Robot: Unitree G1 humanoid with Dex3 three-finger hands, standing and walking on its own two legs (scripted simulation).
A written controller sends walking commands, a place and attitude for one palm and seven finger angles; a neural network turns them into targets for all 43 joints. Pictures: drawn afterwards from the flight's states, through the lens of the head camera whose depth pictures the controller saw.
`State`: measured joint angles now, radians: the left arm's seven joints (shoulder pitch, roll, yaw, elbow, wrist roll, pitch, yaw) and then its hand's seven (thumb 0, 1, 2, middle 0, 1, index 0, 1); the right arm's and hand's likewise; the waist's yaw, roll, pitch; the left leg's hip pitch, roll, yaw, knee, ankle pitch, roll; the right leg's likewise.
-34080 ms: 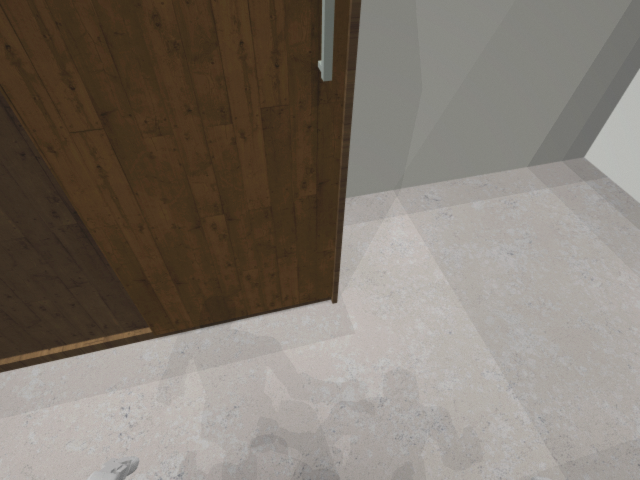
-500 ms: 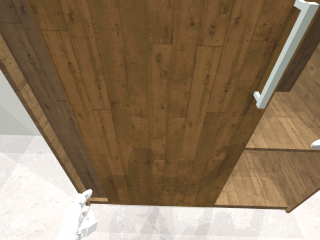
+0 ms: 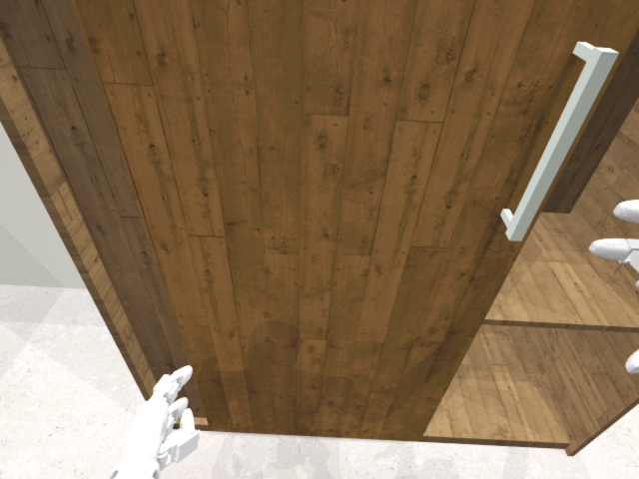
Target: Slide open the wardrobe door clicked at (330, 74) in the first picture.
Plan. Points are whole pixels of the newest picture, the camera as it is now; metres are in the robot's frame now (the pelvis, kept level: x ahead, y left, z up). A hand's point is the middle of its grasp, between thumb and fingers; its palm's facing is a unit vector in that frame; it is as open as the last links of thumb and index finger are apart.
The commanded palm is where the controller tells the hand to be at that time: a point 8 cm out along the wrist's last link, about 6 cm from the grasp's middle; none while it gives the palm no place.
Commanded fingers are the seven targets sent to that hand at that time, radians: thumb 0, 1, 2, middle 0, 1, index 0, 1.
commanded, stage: draw the hand back to the body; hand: right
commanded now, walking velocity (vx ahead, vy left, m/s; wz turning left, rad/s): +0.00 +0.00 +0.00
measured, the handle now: (545, 152) +0.44 -0.28 +0.25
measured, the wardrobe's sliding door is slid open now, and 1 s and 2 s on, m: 0.47 0.47 0.47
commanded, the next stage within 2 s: step back with the hand held close in 1.26 s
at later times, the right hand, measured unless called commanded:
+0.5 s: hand (629, 323) +0.21 -0.28 +0.20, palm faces +0.53 +0.79 -0.31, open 12.6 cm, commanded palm +0.16 -0.31 +0.20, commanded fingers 0.00 -0.25 -0.58 0.22 0.68 0.22 0.68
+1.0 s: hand (555, 332) +0.23 -0.23 +0.16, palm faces +0.39 +0.84 -0.37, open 7.9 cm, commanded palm +0.18 -0.27 +0.18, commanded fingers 0.00 -0.90 -0.90 0.20 0.30 0.20 0.30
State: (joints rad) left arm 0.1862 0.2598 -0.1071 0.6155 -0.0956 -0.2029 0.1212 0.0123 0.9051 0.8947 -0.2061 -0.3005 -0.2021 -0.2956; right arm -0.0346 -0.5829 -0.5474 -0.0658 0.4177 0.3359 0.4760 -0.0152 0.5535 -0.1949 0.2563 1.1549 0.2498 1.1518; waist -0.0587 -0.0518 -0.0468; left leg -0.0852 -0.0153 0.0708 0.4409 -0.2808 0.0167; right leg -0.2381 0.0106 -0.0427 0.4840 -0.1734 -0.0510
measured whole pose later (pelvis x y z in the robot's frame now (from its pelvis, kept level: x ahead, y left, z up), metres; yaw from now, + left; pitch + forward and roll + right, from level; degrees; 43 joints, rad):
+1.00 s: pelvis +0.04 +0.02 +0.01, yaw +2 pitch -4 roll +0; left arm 0.17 0.23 -0.01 0.63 0.00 -0.09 0.07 0.01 0.91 0.89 -0.20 -0.30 -0.20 -0.30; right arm 0.47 -0.36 -0.31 -0.42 0.10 -0.04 -0.09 0.01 -0.76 -0.83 0.22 0.38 0.21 0.38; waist -0.08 -0.04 0.00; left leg 0.01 -0.03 0.04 0.36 -0.29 0.04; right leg -0.13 0.01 -0.05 0.40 -0.19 -0.03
